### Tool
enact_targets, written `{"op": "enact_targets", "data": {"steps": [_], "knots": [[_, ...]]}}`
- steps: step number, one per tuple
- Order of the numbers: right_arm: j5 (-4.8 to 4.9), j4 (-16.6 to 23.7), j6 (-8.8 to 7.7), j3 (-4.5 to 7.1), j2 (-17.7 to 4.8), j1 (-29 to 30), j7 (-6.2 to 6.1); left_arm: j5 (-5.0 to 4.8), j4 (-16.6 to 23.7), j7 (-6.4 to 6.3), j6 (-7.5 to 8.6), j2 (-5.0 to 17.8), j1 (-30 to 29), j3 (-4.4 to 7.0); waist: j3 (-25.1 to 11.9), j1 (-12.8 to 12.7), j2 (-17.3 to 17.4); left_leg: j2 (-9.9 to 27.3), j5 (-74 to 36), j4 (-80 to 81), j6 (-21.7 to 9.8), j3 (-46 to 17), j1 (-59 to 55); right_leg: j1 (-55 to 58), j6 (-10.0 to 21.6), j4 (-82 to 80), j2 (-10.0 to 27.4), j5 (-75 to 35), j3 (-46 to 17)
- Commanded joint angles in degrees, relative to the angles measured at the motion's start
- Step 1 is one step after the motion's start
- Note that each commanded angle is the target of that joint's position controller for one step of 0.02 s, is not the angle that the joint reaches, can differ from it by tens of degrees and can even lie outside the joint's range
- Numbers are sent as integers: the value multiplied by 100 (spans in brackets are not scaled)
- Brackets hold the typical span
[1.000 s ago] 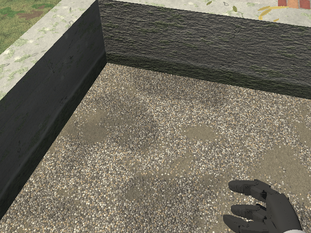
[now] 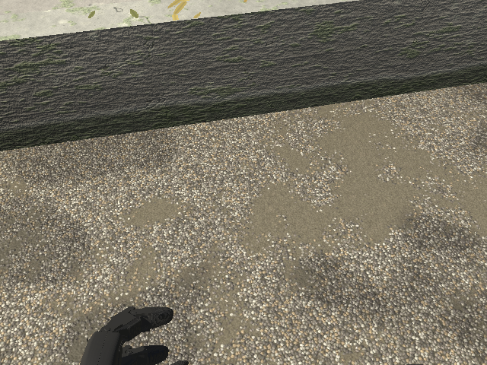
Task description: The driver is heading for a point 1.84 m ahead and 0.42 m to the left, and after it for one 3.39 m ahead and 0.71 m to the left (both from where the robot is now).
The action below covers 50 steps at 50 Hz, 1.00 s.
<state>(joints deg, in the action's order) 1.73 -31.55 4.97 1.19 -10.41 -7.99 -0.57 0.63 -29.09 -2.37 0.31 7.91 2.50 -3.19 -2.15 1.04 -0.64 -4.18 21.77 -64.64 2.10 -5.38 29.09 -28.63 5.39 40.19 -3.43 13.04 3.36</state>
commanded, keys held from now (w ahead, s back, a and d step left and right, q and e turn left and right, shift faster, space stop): w+q+shift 0.02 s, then q+shift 0.50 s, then e+shift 0.24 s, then w+e+shift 0.24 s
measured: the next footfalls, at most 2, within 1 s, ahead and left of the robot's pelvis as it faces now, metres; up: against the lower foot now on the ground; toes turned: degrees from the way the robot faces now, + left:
left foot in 0.10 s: -0.01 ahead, +0.11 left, +0.00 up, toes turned +1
right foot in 0.36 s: +0.14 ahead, -0.06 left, +0.00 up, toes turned +22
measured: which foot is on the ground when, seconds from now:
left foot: up 0.00-0.08, down 0.10-0.36, up 0.38-0.76, down 0.78-1.00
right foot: down 0.00-0.10, up 0.12-0.34, down 0.36-0.80, up 0.82-1.00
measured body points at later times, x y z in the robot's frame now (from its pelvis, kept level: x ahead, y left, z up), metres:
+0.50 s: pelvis +0.01 -0.02 +0.02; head +0.03 -0.04 +0.47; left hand +0.04 +0.26 -0.07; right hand +0.30 -0.22 -0.06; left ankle -0.04 +0.10 -0.63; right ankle +0.10 -0.08 -0.71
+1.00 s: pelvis +0.00 +0.01 +0.02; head +0.00 +0.02 +0.47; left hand +0.08 +0.32 -0.07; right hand +0.18 -0.20 -0.09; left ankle -0.06 +0.10 -0.71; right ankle +0.07 -0.09 -0.63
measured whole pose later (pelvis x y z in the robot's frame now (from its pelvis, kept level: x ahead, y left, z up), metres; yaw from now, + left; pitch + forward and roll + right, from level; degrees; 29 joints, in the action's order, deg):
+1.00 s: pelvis +0.00 +0.01 +0.02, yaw +16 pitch +2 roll +0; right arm -1.3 -38.6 0.5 0.4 -13.2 -15.6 -2.0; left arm 0.5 -33.9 1.1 -5.3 17.1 9.9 4.3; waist -1.6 0.4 -1.2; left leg 1.4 19.5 -32.6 -0.6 4.6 15.2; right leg -38.5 -0.9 65.5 -3.7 13.6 -3.4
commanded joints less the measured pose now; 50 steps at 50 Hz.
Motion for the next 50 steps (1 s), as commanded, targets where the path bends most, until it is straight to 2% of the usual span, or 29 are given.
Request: {"op": "enact_targets", "data": {"steps": [1,3,4,5,6,7,9,10,12,14,17,18,19,20,21,22,26,30,33,36,37,39,40,41,42,43,44,46,50], "knots": [[17,496,-43,44,-501,311,138,-24,404,49,71,1059,-219,438,-426,-253,-825,125,492,1476,-355,689,-1186,424,-803,-2438,1353,922,-1217],[-78,293,48,4,-447,-246,224,-62,336,115,-41,962,-316,437,-202,-12,-889,-19,447,2702,-661,1027,-1921,480,-857,-2278,1011,1084,-583],[-171,139,67,-29,-318,-575,278,-85,323,129,-133,803,-390,421,-61,132,-480,-104,212,3298,-794,909,-2249,392,-1005,-1612,622,1046,-82],[-234,114,55,-57,-301,-598,325,-95,381,115,-204,502,-569,374,287,115,504,420,-49,3270,-1035,-362,-2081,-239,-1000,30,256,739,271],[-118,275,-1,72,-872,-328,293,-63,657,133,-165,721,-736,375,544,29,1463,1236,-1630,3193,-1412,-2156,-2292,-1772,-908,600,-25,1221,172],[-140,374,-101,390,-1639,-408,146,16,862,178,4,989,-1136,421,357,404,1784,1544,-836,3925,-1707,-3427,-2124,-2169,-837,900,-106,1636,-363],[-262,474,-236,417,-1645,58,-132,48,853,223,206,956,-1386,411,197,145,948,1511,-570,4251,-1646,-3241,-1919,-1985,-733,1525,39,1103,-736],[-267,489,-281,392,-1548,214,-147,55,724,255,218,883,-1160,390,10,-31,846,1302,-1049,4072,-1570,-2828,-1744,-1536,-729,1622,57,872,-663],[-216,528,-320,355,-1346,321,-77,95,499,287,165,885,-883,397,-225,-67,739,927,-1683,3847,-1447,-2321,-1369,-699,-690,1576,-36,759,-460],[-198,528,-249,388,-1358,283,1,-3,439,314,103,823,-788,368,-161,-14,736,663,-1745,3760,-1334,-2155,-1138,-90,-635,899,-168,977,-378],[-94,574,-103,514,-1556,397,43,-68,66,301,25,738,240,357,-80,-343,768,348,-65,3593,-945,-2251,-392,1714,-505,-899,-262,337,-409],[-40,623,-115,479,-1308,292,51,-55,1,240,32,902,671,388,-309,-446,272,124,1366,2827,-631,-2028,352,2911,-380,-1288,499,253,-1160],[168,825,-79,403,-930,179,45,29,8,213,27,1590,1194,531,-767,-560,-1561,-644,2388,1067,-314,-760,1438,3707,-70,-1946,2184,836,-3275],[-93,555,-173,540,-1404,-202,-27,3,-172,184,37,1645,1652,603,-394,-533,-1367,-516,2039,312,-134,-709,1627,3106,-130,-1993,2395,-811,-3723],[-184,411,-209,602,-1489,-302,-49,-14,-203,145,47,1453,1531,553,-255,-290,-1089,-298,1589,-199,-37,-562,1515,2733,-114,-1834,2321,-1395,-3352],[-174,330,-173,591,-1443,-280,-57,-13,-142,129,50,1210,1165,483,-108,-84,-773,-92,1078,-435,68,-332,1286,2220,-93,-1887,2057,-1386,-2693],[-150,94,187,565,-1433,-265,21,105,-81,116,-19,1014,542,418,-336,234,-731,154,143,-1571,279,84,738,1300,472,-2111,1628,-1808,-1175],[-111,71,317,414,-1191,293,-29,40,-117,182,31,1043,1053,331,-478,57,-132,-27,149,-1562,260,-525,986,1309,830,-2318,1916,-138,-1612],[-102,-119,311,234,-932,227,-54,-13,-141,225,48,925,953,259,-365,166,-307,159,189,435,248,-531,397,1165,621,-2430,1649,729,-1428],[-153,-211,209,127,-847,197,-50,48,-317,323,-81,1362,1240,529,-81,-94,-1148,91,943,2287,31,578,-680,829,634,-2278,1132,748,-1326],[-148,-252,170,111,-835,60,-66,22,-341,369,-176,1401,1374,593,-29,-133,-1155,21,548,2869,-55,747,-905,867,623,-2203,1121,574,-1490],[-180,-379,121,71,-823,-379,-64,-172,-278,440,-242,1508,1434,743,-214,23,-725,122,-539,3919,-270,591,-1928,368,196,-2045,1060,1442,-1717],[-359,-362,46,50,-956,-880,-77,-267,-52,426,-260,1115,1052,679,-410,289,272,1248,323,4251,-536,-631,-2934,-787,-178,-841,651,2050,-1306],[-341,-444,-34,278,-1670,-954,-85,-313,254,336,-270,747,430,571,10,585,2170,1959,1597,4842,-877,-1757,-2522,-2017,-311,507,-325,2056,-180],[-369,-341,-148,298,-1638,-1013,-127,-138,325,270,-274,1057,32,665,426,745,1566,2334,1752,5026,-1146,-2199,-2050,-2283,-308,1604,-196,1880,-865],[-406,-256,-246,188,-1335,-628,-211,-122,305,270,-258,1024,38,721,503,359,1094,2252,1377,4947,-1115,-2020,-1807,-2262,-325,2216,-205,1418,-1258],[-420,-163,-323,130,-1172,-144,-249,-104,169,278,-264,1002,374,735,416,-38,995,2112,769,4862,-979,-1575,-1604,-2068,-403,2565,-168,1001,-1302],[-358,-11,-504,60,-905,284,-237,-11,-107,308,-360,1154,819,812,63,-374,898,1889,-307,4640,-922,-781,-1494,-1597,-576,3131,-32,353,-1039],[-272,-136,-724,63,-783,-22,-98,8,59,395,-612,933,272,673,198,-201,708,1718,-1172,4139,-753,286,-1271,-1015,-691,2048,301,-330,-622]]}}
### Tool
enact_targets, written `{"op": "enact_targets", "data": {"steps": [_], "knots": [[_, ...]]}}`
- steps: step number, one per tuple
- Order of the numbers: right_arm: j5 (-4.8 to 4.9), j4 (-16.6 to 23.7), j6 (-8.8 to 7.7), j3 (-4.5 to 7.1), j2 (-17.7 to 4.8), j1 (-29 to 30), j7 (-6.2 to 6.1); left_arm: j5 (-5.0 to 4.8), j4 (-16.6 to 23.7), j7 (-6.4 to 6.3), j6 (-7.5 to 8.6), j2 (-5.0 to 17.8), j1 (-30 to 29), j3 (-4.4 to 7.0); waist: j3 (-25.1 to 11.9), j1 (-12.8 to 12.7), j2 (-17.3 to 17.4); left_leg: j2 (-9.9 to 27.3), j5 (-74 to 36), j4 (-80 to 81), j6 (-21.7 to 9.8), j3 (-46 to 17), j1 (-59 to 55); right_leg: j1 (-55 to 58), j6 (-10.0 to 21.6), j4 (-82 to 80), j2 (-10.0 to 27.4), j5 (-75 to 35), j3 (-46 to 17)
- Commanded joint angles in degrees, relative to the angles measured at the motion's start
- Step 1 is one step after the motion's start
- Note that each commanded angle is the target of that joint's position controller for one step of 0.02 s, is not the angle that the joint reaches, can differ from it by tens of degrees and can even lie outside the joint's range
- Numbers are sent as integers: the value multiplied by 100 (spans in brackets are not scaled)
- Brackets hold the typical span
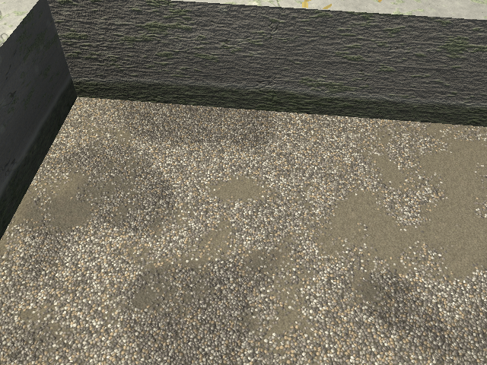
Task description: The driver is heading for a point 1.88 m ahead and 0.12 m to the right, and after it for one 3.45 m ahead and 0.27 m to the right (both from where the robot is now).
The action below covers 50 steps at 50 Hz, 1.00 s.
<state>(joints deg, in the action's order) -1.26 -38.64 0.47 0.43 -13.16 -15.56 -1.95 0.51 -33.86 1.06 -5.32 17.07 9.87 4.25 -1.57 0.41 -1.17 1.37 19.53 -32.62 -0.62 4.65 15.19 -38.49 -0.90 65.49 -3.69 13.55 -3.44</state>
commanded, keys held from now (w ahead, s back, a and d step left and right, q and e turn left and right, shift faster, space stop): w+e+shift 0.28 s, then w+q+shift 0.72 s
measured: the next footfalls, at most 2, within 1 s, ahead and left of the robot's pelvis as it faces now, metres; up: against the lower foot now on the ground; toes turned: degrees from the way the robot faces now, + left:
right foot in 0.16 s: +0.08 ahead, -0.12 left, +0.00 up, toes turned -13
left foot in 0.42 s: +0.13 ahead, +0.06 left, +0.00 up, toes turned +7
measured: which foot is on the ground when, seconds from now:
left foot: down 0.00-0.18, up 0.20-0.40, down 0.42-1.00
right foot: up 0.00-0.14, down 0.16-1.00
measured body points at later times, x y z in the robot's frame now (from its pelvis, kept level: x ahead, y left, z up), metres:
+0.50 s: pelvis +0.04 -0.06 -0.02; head +0.07 -0.05 +0.43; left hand +0.33 +0.05 -0.09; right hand +0.16 -0.33 -0.10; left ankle +0.10 +0.03 -0.73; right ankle +0.04 -0.11 -0.73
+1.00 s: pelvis +0.01 -0.05 -0.02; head +0.03 -0.01 +0.43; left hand +0.22 +0.18 -0.10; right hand +0.23 -0.27 -0.07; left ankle +0.10 +0.03 -0.72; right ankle +0.04 -0.11 -0.73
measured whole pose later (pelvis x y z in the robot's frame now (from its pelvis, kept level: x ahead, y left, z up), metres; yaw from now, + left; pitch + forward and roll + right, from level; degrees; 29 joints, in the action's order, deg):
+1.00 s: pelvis +0.01 -0.05 -0.02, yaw +2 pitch -2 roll -2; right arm 2.0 -32.7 4.0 -0.1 -11.8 -1.5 1.0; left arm 2.3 -31.7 -1.2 -1.3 12.8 3.0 0.8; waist 4.7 0.4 -2.8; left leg -4.7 15.5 -45.4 -3.8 -5.4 28.4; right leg -18.3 5.5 39.9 0.8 20.3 17.7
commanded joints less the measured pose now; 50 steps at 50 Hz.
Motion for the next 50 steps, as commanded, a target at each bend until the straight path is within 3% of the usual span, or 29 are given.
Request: {"op": "enact_targets", "data": {"steps": [1,4,6,7,8,9,10,11,13,14,16,17,19,22,23,24,25,26,30,34,39,43,44,45,46,47,48,49,50], "knots": [[21,475,-301,190,-613,424,55,52,594,53,-43,-2,-664,-107,186,76,821,1242,-1057,857,-545,-671,32,33,51,-858,392,-320,229],[-37,339,-296,382,-1053,-60,-24,4,839,163,22,69,-1107,-149,-13,371,927,1499,-1423,620,-658,-627,-289,448,326,-1313,439,933,607],[-60,339,-251,412,-1094,-33,-107,-106,921,202,152,102,-1169,-153,-51,368,806,1729,-1766,483,-657,-708,-588,489,484,-1791,532,1076,721],[-6,366,-230,420,-1133,125,-114,-103,847,186,205,83,-957,-156,-157,208,687,1689,-2432,140,-523,-462,-461,1029,570,-2172,440,943,871],[-66,384,-144,346,-949,453,-106,0,724,121,252,16,-475,-187,-328,-92,421,1383,-3968,-786,-256,203,-487,1828,686,-2808,244,164,1044],[-161,465,26,294,-803,376,-104,-9,356,-22,269,63,641,-190,-794,-473,119,771,-4176,-2417,-24,564,401,3348,944,-2647,95,-1035,599],[-185,1079,98,218,-527,1224,-79,-245,48,-90,257,820,1112,36,-801,-883,-1902,-416,276,-3783,499,607,2819,4279,1655,-2816,877,-3078,-1250],[-136,1262,71,236,-518,1605,-100,-271,225,-112,274,863,818,76,-829,-839,-1645,-501,1223,-4642,660,-300,3599,4190,1970,-3072,1355,-3206,-2129],[-57,1204,-50,228,-654,1444,-39,-67,516,-238,247,608,-51,-9,-663,-368,-484,-238,791,-4372,763,-614,3153,3122,1829,-3195,1423,-3183,-1933],[-55,1264,-56,204,-648,1371,-43,-73,621,-252,251,477,-570,-77,-473,-37,-299,-191,501,-3578,730,-613,2568,2294,1535,-3241,1062,-2896,-1645],[-152,1081,95,96,-328,797,-89,95,852,-173,365,68,-1484,-323,-819,374,-551,-285,242,-2534,617,-331,1279,1670,1177,-3284,697,-3087,-1069],[-168,994,133,69,-277,647,-116,83,829,-142,420,-15,-1432,-363,-983,286,-637,-274,96,-2149,549,-269,878,1783,1122,-3371,746,-3080,-1081],[-94,935,95,67,-391,735,-56,-51,720,-143,477,136,-1269,-328,-1280,66,-662,-212,-212,-1868,339,-269,399,2234,1053,-3493,945,-2826,-1352],[1,915,-14,-55,-124,1088,75,-125,695,-223,434,15,-1262,-355,-917,-84,171,-80,-1341,-527,-45,-313,-572,1964,654,-3421,1024,-1686,-1119],[70,908,16,-25,-237,1360,117,-47,645,-249,401,-65,-923,-383,-811,-337,763,-73,-2381,-520,-233,-562,-829,1930,393,-3182,650,-1655,-634],[175,953,61,5,-198,1634,160,21,626,-263,381,-177,-792,-440,-782,-372,963,-8,-2413,-505,-488,-914,-885,1829,124,-3098,434,-1424,-244],[208,988,84,-21,-154,1689,168,145,615,-267,366,-174,-875,-464,-539,-346,744,88,-2723,-408,-564,-1045,-501,1999,-65,-3107,349,-1450,-10],[213,975,94,-46,-98,1674,164,159,622,-263,390,-180,-967,-450,-499,-299,491,71,-2663,-309,-532,-1095,-262,2257,-130,-3156,361,-1452,43],[249,949,117,-88,-28,1767,102,165,703,-179,438,-265,-1141,-478,-334,-280,46,-117,-2195,-257,-352,-1180,173,2703,-171,-3494,610,-1578,51],[243,920,207,-68,31,1805,143,138,804,-172,506,-445,-1393,-519,-227,-185,-320,-311,-1352,-276,-285,-1173,477,2918,-216,-3777,772,-1137,231],[257,987,267,8,-137,1878,237,143,848,-219,512,-232,-1499,-376,-207,30,-196,-428,-1205,-361,-398,-1190,693,2919,-219,-3834,938,-485,627],[250,1012,307,-8,-153,1836,261,163,821,-218,475,-293,-1421,-342,-379,171,111,-517,-1315,-311,-601,-1453,1021,3041,-110,-3390,881,-118,1018],[338,1038,262,31,-280,1856,258,191,883,-226,446,-307,-1477,-332,-391,192,300,-526,-1361,-159,-599,-1582,1235,3145,-13,-3315,855,54,1041],[452,1035,211,83,-455,1918,242,133,915,-217,426,-192,-1363,-274,-363,-23,281,-535,-502,-25,-587,-1695,1735,3425,55,-3494,941,544,889],[506,1130,206,140,-574,2056,285,127,872,-186,433,69,-1207,-181,-255,-54,286,-593,-90,-125,-521,-1564,2402,3762,175,-3531,1278,894,631],[499,1173,195,110,-432,2152,283,174,781,-194,439,207,-1061,-107,-246,-143,-117,-635,-330,-584,-471,-1260,2748,3960,302,-3755,1722,1118,366],[400,1252,206,99,-389,2393,267,196,690,-236,455,311,-882,-57,-175,-333,-450,-523,-327,-1244,-451,-978,2799,3639,430,-4177,2261,1507,83],[244,1387,235,118,-471,2729,283,190,607,-288,500,385,-672,-43,-7,-524,-373,-294,-216,-1654,-405,-807,2712,3109,521,-4496,2654,1818,-124],[202,1463,251,131,-491,2822,317,197,529,-321,561,389,-609,-66,41,-488,-208,-119,-165,-1845,-374,-732,2589,2788,566,-4563,2802,1846,-167]]}}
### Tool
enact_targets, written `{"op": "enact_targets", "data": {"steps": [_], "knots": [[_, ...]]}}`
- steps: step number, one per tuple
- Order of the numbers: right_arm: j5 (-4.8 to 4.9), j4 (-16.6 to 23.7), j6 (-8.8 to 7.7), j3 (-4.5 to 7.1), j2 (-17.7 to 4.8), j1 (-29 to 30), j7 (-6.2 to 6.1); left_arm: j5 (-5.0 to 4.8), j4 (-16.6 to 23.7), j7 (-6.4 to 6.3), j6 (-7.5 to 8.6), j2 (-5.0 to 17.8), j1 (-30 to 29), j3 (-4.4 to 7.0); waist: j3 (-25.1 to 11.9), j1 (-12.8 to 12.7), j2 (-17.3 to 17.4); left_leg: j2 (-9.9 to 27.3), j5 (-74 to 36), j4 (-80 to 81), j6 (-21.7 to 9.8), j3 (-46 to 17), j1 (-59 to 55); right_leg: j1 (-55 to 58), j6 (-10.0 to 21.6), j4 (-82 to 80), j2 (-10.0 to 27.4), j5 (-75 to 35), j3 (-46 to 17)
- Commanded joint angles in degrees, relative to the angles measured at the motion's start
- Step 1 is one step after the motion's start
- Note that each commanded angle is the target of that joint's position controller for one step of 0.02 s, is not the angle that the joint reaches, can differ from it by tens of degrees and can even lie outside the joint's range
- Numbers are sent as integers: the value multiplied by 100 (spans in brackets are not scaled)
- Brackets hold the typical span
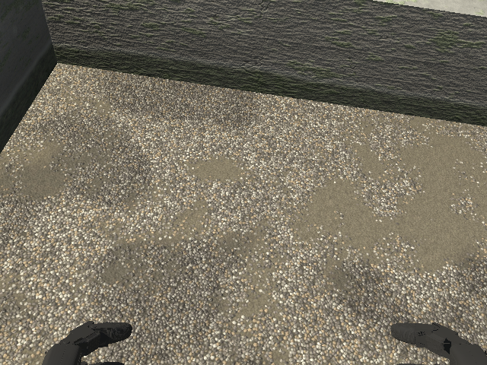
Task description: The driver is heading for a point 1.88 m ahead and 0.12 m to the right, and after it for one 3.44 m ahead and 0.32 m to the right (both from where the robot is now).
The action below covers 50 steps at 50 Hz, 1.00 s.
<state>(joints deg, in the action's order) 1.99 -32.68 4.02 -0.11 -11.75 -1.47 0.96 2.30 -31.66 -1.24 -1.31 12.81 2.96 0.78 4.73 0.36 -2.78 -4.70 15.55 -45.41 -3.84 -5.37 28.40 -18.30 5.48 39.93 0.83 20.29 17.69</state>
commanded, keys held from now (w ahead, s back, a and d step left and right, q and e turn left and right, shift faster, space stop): w+q+shift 0.02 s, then shift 0.98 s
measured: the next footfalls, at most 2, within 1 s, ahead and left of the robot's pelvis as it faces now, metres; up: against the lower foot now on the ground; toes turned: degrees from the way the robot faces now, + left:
right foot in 0.56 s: +0.05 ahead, -0.05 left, +0.00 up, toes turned +16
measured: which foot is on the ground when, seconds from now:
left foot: down 0.00-1.00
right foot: down 0.00-0.10, up 0.12-0.54, down 0.56-1.00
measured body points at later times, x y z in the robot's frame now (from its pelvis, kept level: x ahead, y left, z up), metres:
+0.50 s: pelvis +0.00 +0.05 +0.02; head -0.03 +0.06 +0.47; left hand +0.08 +0.32 -0.08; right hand +0.23 -0.11 -0.06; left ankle +0.09 +0.11 -0.71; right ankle +0.02 -0.09 -0.68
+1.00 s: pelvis +0.01 +0.05 +0.03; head +0.01 +0.05 +0.48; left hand +0.09 +0.30 -0.09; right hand +0.18 -0.15 -0.09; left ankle +0.09 +0.11 -0.71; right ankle +0.01 -0.06 -0.71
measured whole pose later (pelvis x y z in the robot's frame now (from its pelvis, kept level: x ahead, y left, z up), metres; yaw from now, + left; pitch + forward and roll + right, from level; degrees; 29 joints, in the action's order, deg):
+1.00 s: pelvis +0.01 +0.05 +0.03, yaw +14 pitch +1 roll +0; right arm -0.4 -41.8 1.9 -0.3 -10.9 -14.3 -0.1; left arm -0.1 -40.5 -0.2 -4.4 11.1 12.2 -0.1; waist -2.2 1.0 -0.1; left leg -7.9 3.3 -21.6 -6.3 -1.1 19.0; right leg -11.2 1.6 28.5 -2.4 18.2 -1.5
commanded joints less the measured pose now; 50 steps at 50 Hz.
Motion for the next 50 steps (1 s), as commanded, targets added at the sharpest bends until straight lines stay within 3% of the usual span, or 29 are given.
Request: {"op": "enact_targets", "data": {"steps": [1,3,5,6,7,8,9,10,12,14,15,18,19,21,22,24,26,28,29,30,31,32,34,35,38,40,42,44,50], "knots": [[-110,853,-99,189,-622,1281,60,22,254,-112,211,792,37,261,-641,-368,29,585,209,-625,-42,340,1062,589,-93,-1970,2348,1085,-2106],[-148,622,-146,196,-583,575,59,-22,230,-122,285,633,-141,190,-1055,-34,306,620,70,-315,-59,512,-8,240,-187,-1571,2045,869,-1532],[-174,163,-144,237,-533,-649,18,-103,275,-49,242,417,-363,113,-1317,426,644,357,192,366,-205,510,-1636,-579,-475,-519,1226,1065,-695],[-77,67,-99,310,-813,-1027,-84,-131,532,57,88,226,-498,58,-1092,619,1791,621,617,1342,-613,-936,-1772,-1471,-831,1195,186,1283,-70],[-109,265,-33,398,-1245,-1051,-123,-160,972,150,-23,280,-1100,57,-852,953,2393,1386,882,2295,-1273,-3468,-1874,-2930,-987,2806,-555,2204,-1007],[-256,548,14,367,-1174,-723,-224,-208,931,87,-78,343,-1054,95,-1088,704,1670,1788,379,2312,-1439,-3431,-1939,-3312,-1146,3900,-413,1572,-1964],[-331,661,14,266,-934,-368,-328,-182,824,19,-102,373,-666,94,-1463,315,1260,1789,596,2285,-1331,-3135,-1594,-3140,-1261,4359,-329,1022,-2138],[-376,699,-17,172,-701,-145,-391,-137,723,-70,-113,347,-360,84,-1475,5,893,1675,856,2297,-1079,-2818,-1287,-2996,-1289,4447,-235,599,-2166],[-307,812,-147,49,-458,176,-403,-40,522,-146,-220,335,62,84,-1610,-261,619,1430,797,2491,-654,-2339,-630,-2128,-1319,4308,-155,178,-2092],[-275,724,-264,1,-477,-3,-327,-105,385,-110,-413,402,243,147,-1486,-304,482,1271,891,2671,-509,-2111,-435,-1713,-1290,4015,-226,268,-2004],[-228,556,-231,33,-559,-399,-322,-163,322,-26,-466,342,394,125,-1678,-149,816,1115,1693,2744,-450,-2101,-1005,-1871,-1262,4027,-274,515,-1925],[-233,465,-154,-7,-529,-599,-305,-276,271,131,-539,369,197,94,-1026,-83,586,1149,2136,3011,-312,-2062,-1094,-1987,-1183,3016,-194,491,-2041],[-266,468,-179,21,-615,-552,-263,-242,178,130,-563,470,235,126,-729,-171,452,1160,1830,3037,-222,-1896,-861,-1728,-1121,2286,-222,568,-2033],[-266,413,-215,71,-701,-638,-159,-234,-7,141,-593,408,503,92,-738,-115,897,1068,1964,3198,-87,-1624,-665,-933,-887,1316,-364,910,-1834],[-215,310,-178,101,-684,-705,-133,-308,-69,184,-565,372,740,81,-909,-100,1233,976,2320,3309,-82,-1500,-686,-529,-740,956,-418,971,-1740],[-188,198,-95,158,-671,-760,-72,-331,-198,229,-500,453,879,111,-758,-27,1355,1024,2546,3445,-188,-1599,-593,-136,-456,279,-497,985,-1590],[-114,100,-30,201,-628,-776,-49,-334,-394,248,-420,366,1185,92,-702,-69,1138,1050,2573,3575,-130,-1695,-510,381,-177,-596,-529,500,-1500],[-54,-11,5,249,-542,-634,-72,-190,-631,209,-335,127,1655,-15,-644,-190,834,770,2072,3478,259,-1368,-249,1166,94,-1641,-368,41,-1733],[-17,-93,8,220,-322,-659,-70,-110,-626,178,-262,161,1773,-48,-824,-156,81,576,1582,2620,369,-1069,-7,1497,227,-1988,389,709,-2793],[49,-59,3,218,-343,-376,-20,-182,-429,134,-161,373,1253,-30,-434,-97,-618,114,753,2224,445,-354,-155,393,366,-2705,1060,1857,-3983],[-17,-107,-77,238,-459,-253,6,-199,-209,101,-59,425,516,-50,-88,170,-613,245,74,2129,414,-291,-455,-281,242,-3027,1161,1766,-4090],[-117,-214,-139,210,-359,-238,56,-196,-131,83,36,468,180,-38,-225,289,-555,284,-477,2018,397,-225,-1110,-566,126,-2896,926,1419,-3733],[-306,-431,-170,196,-330,-525,108,-178,-227,76,158,486,363,-23,-663,328,-487,209,-693,1808,368,-56,-1902,-746,2,-2634,545,1141,-3231],[-331,-494,-187,196,-370,-648,110,-211,-266,86,178,450,498,-19,-755,329,-404,239,-681,1915,355,-58,-2017,-725,-20,-2566,456,1218,-3113],[-293,-574,-191,196,-495,-820,72,-284,-362,115,54,372,828,12,-676,254,240,507,203,2666,358,-537,-1951,-555,-164,-2180,162,1485,-2760],[-324,-533,-228,159,-559,-894,-1,-298,-431,92,-123,309,997,29,-399,88,632,742,1048,3158,178,-999,-1222,-74,-197,-1608,-77,688,-2342],[-299,-526,-285,136,-533,-872,-52,-274,-512,88,-271,326,1190,50,-475,-112,855,852,1412,3499,83,-1274,-719,514,-180,-1344,-135,241,-2218],[-262,-492,-305,119,-498,-856,-83,-248,-563,108,-304,304,1236,44,-583,-182,781,819,1291,3534,76,-1265,-692,700,-145,-1359,-93,184,-2242],[-231,-452,-304,136,-531,-1038,-148,-231,-548,88,-237,242,860,9,-740,0,325,745,518,3103,-42,-1056,-1277,418,-189,-1497,-28,8,-2357]]}}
